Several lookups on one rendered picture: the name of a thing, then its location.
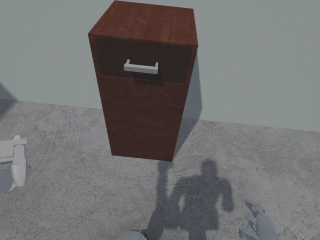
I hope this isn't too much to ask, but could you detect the handle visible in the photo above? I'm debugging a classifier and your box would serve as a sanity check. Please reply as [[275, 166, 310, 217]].
[[124, 59, 158, 74]]

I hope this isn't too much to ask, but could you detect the cabinet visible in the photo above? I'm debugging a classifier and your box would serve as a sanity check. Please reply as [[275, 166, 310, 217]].
[[88, 0, 198, 162]]

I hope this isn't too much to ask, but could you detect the drawer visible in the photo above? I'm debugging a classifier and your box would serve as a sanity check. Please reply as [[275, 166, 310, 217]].
[[94, 37, 192, 84]]

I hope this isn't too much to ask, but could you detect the left robot shin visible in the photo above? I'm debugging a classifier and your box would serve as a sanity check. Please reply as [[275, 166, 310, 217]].
[[130, 228, 143, 235]]

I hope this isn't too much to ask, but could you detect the robot left hand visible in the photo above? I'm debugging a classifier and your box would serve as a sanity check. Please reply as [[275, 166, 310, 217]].
[[0, 135, 32, 195]]

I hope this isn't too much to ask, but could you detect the robot right hand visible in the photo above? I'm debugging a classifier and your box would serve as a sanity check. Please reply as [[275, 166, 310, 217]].
[[239, 197, 278, 240]]

